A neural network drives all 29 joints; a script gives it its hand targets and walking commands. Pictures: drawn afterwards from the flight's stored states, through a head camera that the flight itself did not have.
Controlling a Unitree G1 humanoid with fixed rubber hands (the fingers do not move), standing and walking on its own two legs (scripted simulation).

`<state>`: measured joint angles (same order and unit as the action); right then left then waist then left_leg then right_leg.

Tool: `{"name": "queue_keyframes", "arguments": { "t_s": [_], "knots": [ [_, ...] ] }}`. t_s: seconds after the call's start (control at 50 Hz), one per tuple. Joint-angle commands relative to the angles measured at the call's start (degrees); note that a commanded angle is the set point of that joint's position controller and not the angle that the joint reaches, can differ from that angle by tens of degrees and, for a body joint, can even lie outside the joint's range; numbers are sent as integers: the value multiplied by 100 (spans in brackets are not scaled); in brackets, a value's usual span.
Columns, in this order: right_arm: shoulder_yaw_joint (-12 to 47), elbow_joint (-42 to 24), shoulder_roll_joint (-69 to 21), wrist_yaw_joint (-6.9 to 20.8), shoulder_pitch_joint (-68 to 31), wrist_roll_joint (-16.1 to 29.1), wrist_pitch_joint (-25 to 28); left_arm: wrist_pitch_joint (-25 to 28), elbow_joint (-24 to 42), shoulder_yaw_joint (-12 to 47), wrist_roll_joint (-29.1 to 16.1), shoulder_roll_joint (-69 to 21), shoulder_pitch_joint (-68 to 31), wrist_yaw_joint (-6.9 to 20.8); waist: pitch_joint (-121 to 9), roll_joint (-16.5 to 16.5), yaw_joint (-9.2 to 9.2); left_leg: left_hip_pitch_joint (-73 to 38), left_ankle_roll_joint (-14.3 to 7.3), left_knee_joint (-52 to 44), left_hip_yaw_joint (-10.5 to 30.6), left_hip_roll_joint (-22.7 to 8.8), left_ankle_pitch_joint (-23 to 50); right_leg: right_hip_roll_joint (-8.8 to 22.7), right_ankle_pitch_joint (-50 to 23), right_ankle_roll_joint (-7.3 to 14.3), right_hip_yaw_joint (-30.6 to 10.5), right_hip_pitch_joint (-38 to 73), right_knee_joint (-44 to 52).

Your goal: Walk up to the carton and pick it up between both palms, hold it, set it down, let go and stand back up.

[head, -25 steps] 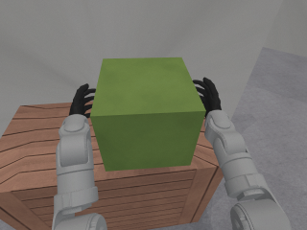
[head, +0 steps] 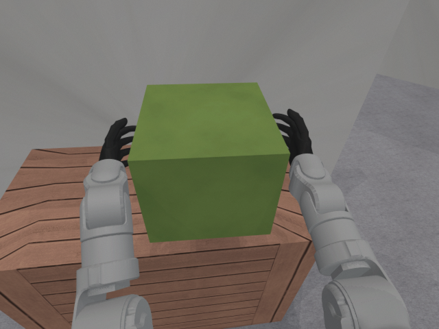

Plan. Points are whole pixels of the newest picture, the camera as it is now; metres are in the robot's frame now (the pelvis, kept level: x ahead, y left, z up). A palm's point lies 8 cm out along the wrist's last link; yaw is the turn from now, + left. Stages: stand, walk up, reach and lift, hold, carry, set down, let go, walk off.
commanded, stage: hold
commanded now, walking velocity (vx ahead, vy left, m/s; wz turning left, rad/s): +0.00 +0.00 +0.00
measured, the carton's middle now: (206, 157) +0.42 +0.01 +0.12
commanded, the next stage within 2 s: none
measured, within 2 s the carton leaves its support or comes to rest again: neither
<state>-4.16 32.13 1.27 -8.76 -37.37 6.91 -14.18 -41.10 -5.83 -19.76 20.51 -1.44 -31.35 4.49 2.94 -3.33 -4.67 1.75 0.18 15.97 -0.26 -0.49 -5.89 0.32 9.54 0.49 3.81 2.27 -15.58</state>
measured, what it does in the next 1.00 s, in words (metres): stands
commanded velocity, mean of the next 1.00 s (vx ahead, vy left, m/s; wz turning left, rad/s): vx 0.00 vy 0.00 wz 0.00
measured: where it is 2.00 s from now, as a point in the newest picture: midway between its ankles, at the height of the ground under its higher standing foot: outside the picture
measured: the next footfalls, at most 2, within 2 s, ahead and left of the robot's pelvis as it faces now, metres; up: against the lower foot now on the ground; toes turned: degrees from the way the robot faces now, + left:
none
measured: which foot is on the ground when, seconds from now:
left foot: down 0.00-1.00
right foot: down 0.00-1.00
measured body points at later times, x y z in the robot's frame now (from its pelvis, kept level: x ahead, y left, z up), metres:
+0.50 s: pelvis +0.00 +0.00 +0.00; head -0.04 +0.02 +0.45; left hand +0.36 +0.17 +0.17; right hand +0.37 -0.16 +0.17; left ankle +0.04 +0.12 -0.75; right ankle +0.00 -0.11 -0.75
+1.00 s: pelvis +0.00 +0.00 +0.00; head -0.03 +0.03 +0.45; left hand +0.37 +0.18 +0.16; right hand +0.38 -0.15 +0.17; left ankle +0.04 +0.12 -0.75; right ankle +0.00 -0.11 -0.75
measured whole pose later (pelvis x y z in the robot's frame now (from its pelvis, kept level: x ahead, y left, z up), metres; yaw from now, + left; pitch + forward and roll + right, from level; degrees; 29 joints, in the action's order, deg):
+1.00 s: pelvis +0.00 +0.00 +0.00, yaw +0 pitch -8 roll +0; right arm -1.3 28.9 2.2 -9.9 -36.1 9.2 -13.9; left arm -40.9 -1.7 -19.2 18.6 -1.5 -28.6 3.5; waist 3.5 -4.2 -5.3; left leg 2.3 0.4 16.5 0.2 -0.7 -6.4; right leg 0.1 9.5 0.6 4.4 2.4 -14.9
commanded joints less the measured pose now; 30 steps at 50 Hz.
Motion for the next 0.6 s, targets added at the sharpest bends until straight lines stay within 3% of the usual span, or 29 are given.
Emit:
{"name": "queue_keyframes", "arguments": {
  "t_s": [0.0, 0.06, 0.14, 0.16, 0.18, 0.2, 0.26, 0.3, 0.36, 0.38, 0.4, 0.42, 0.44, 0.5, 0.52, 0.54, 0.56, 0.58],
  "knots": [
    [2050, -2022, -2637, 698, -4072, 362, 447, 577, 997, 2877, -1110, -2404, -3814, 683, -2260, 421, -32, -1144, -18, 104, -188, 210, 1090, -243, -892, -265, 246, -59, 185],
    [2272, -2301, -2534, 652, -4001, 554, 471, 569, 1123, 2869, -1137, -2401, -3464, 661, -2657, 238, 78, -1342, -10, 175, -170, 210, 1533, -302, -1383, -297, 209, 164, 129],
    [2238, -2159, -2474, 650, -3750, 589, 381, 504, 999, 2736, -1043, -2415, -3214, 664, -2429, 224, 124, -1366, 43, 172, -165, 155, 1423, -357, -1163, -244, 241, 105, 162],
    [2242, -2299, -2463, 633, -3455, 651, 385, 550, 1456, 2949, -1232, -2466, -3299, 655, -2584, 216, -26, -1472, 71, 231, -156, 169, 1659, -357, -1427, -253, 227, 144, 140],
    [2458, -2466, -2481, 620, -3603, 754, 403, 557, 1622, 2962, -1201, -2374, -3319, 641, -2900, 204, 95, -1432, 44, 272, -157, 208, 1817, -340, -1683, -284, 205, 297, 71],
    [2484, -2523, -2428, 603, -3439, 740, 373, 547, 1693, 3029, -1259, -2388, -3190, 625, -2810, 261, 53, -1455, 52, 310, -139, 231, 1886, -319, -1865, -315, 183, 299, 70],
    [2390, -2318, -2381, 589, -3331, 735, 275, 484, 1621, 3149, -1208, -2423, -3313, 642, -2660, 570, -136, -1604, 178, 308, -151, 202, 1857, -326, -1613, -264, 208, 68, 103],
    [2385, -2438, -2319, 538, -3270, 714, 282, 458, 1878, 3184, -1249, -2302, -3374, 680, -2565, 433, -174, -1448, 159, 304, -184, 243, 1739, -277, -1773, -307, 157, 201, 84],
    [2042, -2170, -2357, 590, -3309, 570, 222, 393, 1578, 3221, -1195, -2396, -3569, 732, -2141, 767, -324, -1332, 146, 148, -154, 209, 1206, -260, -991, -238, 217, -111, 152],
    [2043, -2055, -2411, 654, -3403, 583, 201, 453, 1659, 3243, -1250, -2386, -3872, 711, -2215, 861, -289, -1301, 181, 163, -164, 186, 1069, -246, -719, -210, 186, -211, 148],
    [2091, -2194, -2337, 684, -3421, 654, 229, 415, 1494, 3179, -1143, -2395, -3461, 675, -2221, 782, -178, -1332, 156, 143, -137, 168, 1208, -305, -757, -222, 217, -214, 135],
    [2071, -2023, -2311, 730, -3555, 640, 230, 409, 1450, 3125, -1111, -2321, -3629, 672, -2169, 991, -94, -1311, 183, 127, -164, 160, 1088, -236, -616, -193, 188, -306, 151],
    [1952, -2051, -2285, 761, -3675, 638, 260, 386, 1316, 3078, -1094, -2364, -3518, 654, -2089, 833, -93, -1262, 118, 79, -130, 165, 1030, -265, -579, -195, 179, -325, 161],
    [1990, -2123, -2492, 757, -4139, 496, 302, 411, 773, 2747, -1036, -2325, -3611, 658, -2020, 446, 138, -822, -59, -52, -234, 177, 326, -192, -152, -202, 141, -273, 228],
    [2066, -2013, -2579, 766, -4008, 481, 308, 477, 931, 2704, -991, -2336, -3576, 656, -2203, 244, 150, -909, -98, -69, -230, 153, 431, -229, -311, -219, 125, -157, 189],
    [1953, -1716, -2544, 774, -4018, 366, 283, 499, 802, 2674, -982, -2324, -3799, 675, -2003, 242, 85, -948, -83, -122, -219, 153, 243, -219, -135, -209, 152, -196, 253],
    [2045, -1849, -2603, 798, -4026, 430, 320, 544, 949, 2589, -983, -2333, -3748, 667, -2095, 211, 243, -974, -132, -99, -267, 139, 358, -218, -308, -227, 142, -196, 211],
    [1929, -1771, -2596, 763, -4102, 371, 319, 526, 746, 2514, -1056, -2216, -3793, 700, -2137, -8, 147, -872, -193, -156, -250, 160, 190, -186, -253, -244, 96, -194, 288]
  ]
}}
